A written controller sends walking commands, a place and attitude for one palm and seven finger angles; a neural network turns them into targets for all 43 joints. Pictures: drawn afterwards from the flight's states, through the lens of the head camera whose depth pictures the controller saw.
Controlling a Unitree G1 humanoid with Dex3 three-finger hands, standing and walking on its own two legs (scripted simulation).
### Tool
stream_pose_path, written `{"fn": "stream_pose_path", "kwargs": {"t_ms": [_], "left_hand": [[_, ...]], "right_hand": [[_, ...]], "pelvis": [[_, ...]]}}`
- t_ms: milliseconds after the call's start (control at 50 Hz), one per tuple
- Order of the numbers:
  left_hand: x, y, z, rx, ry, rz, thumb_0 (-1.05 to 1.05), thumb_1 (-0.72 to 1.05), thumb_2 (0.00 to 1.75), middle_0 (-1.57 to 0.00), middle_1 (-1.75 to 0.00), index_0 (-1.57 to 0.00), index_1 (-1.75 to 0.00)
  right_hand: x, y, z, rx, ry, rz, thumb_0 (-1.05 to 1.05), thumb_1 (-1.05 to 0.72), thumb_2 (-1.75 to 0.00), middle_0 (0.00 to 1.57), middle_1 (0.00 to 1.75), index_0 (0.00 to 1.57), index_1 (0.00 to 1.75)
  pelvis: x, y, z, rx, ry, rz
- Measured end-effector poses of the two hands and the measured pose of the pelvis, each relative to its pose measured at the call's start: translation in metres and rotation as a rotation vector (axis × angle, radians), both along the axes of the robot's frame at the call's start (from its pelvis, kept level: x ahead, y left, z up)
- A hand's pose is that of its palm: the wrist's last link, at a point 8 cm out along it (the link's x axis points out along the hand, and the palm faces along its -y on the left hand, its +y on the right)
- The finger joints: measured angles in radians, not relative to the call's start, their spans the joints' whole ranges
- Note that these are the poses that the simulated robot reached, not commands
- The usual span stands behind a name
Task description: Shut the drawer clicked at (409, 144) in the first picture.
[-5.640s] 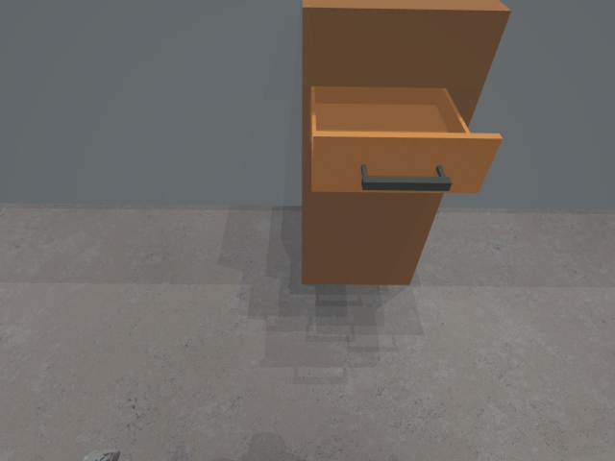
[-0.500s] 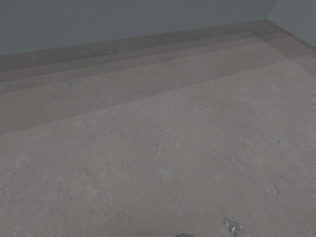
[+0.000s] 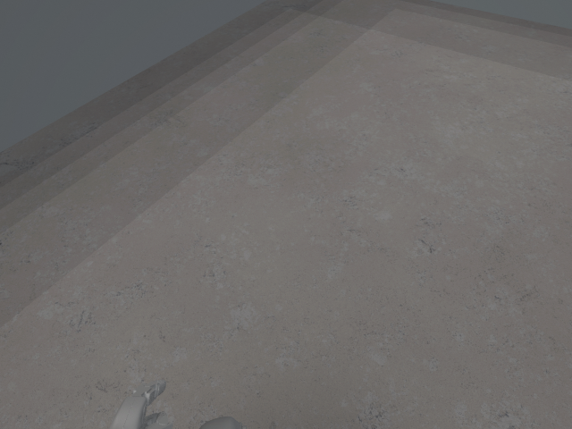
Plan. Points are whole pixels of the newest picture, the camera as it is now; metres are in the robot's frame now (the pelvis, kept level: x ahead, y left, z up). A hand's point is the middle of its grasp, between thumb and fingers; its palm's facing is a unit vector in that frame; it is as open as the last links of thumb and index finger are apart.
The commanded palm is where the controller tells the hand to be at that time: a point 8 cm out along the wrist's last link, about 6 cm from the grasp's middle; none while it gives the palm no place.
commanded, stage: walk to a spot facing it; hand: left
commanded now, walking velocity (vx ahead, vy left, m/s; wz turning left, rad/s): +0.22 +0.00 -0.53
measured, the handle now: out of the picture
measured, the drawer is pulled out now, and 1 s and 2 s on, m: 0.21 0.21 0.21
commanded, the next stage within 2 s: turn to face it in 0.12 s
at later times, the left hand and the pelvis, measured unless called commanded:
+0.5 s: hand out of the picture +0.05 +0.22 -0.19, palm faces +0.03 -0.98 -0.17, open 7.4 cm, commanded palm none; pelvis +0.07 +0.04 +0.00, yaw -5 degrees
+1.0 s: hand out of the picture +0.09 +0.24 -0.15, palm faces +0.23 -0.93 -0.29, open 7.4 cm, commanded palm none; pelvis +0.03 +0.02 +0.00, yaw +11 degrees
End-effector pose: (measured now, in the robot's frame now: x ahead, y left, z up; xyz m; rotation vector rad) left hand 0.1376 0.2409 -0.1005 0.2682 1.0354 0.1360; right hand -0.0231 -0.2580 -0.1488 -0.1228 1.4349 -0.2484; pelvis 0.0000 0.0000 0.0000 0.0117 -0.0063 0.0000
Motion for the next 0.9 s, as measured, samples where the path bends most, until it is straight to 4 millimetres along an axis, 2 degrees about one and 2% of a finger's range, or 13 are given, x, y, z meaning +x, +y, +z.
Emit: {"fn": "stream_pose_path", "kwargs": {"t_ms": [80,160,320,440,500,580,740,820,900], "left_hand": [[-0.005,-0.017,0.004,-0.017,0.029,-0.021,0.0,0.91,0.9,-0.2,-0.3,-0.2,-0.29],[-0.021,-0.022,-0.001,-0.039,0.081,-0.023,0.0,0.91,0.9,-0.2,-0.3,-0.2,-0.29],[-0.068,0.002,-0.018,-0.05,0.225,0.049,0.0,0.92,0.9,-0.2,-0.3,-0.2,-0.3],[-0.088,0.023,-0.048,-0.096,0.327,0.115,0.01,0.91,0.9,-0.2,-0.3,-0.2,-0.29],[-0.088,0.029,-0.056,-0.117,0.35,0.131,0.01,0.91,0.9,-0.2,-0.3,-0.2,-0.29],[-0.08,0.035,-0.053,-0.133,0.35,0.132,0.01,0.91,0.9,-0.2,-0.3,-0.2,-0.29],[-0.053,0.056,-0.039,-0.105,0.237,0.169,0.01,0.91,0.9,-0.2,-0.3,-0.2,-0.29],[-0.044,0.061,-0.031,-0.074,0.18,0.19,0.01,0.91,0.9,-0.2,-0.3,-0.2,-0.29],[-0.042,0.059,-0.021,-0.045,0.126,0.22,0.01,0.91,0.9,-0.2,-0.3,-0.2,-0.29]], "right_hand": [[0.029,-0.002,0.009,0.017,-0.098,-0.007,0.01,-0.91,-0.89,0.19,0.29,0.2,0.3],[0.062,-0.001,0.018,0.018,-0.194,-0.005,0.01,-0.91,-0.89,0.19,0.29,0.2,0.3],[0.127,0.012,0.034,-0.017,-0.302,0.032,0.01,-0.91,-0.89,0.19,0.29,0.2,0.3],[0.161,0.044,0.036,-0.049,-0.322,0.086,0.01,-0.91,-0.89,0.19,0.29,0.2,0.3],[0.163,0.064,0.036,-0.042,-0.293,0.111,0.01,-0.91,-0.89,0.19,0.29,0.2,0.3],[0.154,0.082,0.037,-0.029,-0.252,0.111,0.0,-0.91,-0.89,0.2,0.29,0.2,0.3],[0.127,0.074,0.038,-0.042,-0.168,0.114,0.0,-0.93,-0.89,0.2,0.3,0.2,0.3],[0.113,0.064,0.034,-0.035,-0.129,0.121,0.0,-0.92,-0.89,0.2,0.3,0.2,0.3],[0.103,0.051,0.028,-0.021,-0.096,0.142,0.0,-0.91,-0.89,0.2,0.3,0.2,0.3]], "pelvis": [[0.005,-0.007,0.01,0.012,0.001,-0.044],[0.012,-0.008,0.013,0.012,0.0,-0.081],[0.036,0.007,0.013,-0.02,-0.007,-0.115],[0.063,0.032,0.002,-0.053,-0.028,-0.077],[0.067,0.042,0.001,-0.038,-0.036,-0.082],[0.063,0.052,0.006,-0.045,-0.029,-0.049],[0.051,0.056,0.011,-0.055,0.004,0.029],[0.044,0.05,0.011,-0.057,0.016,0.076],[0.037,0.037,0.01,-0.054,0.025,0.131]]}}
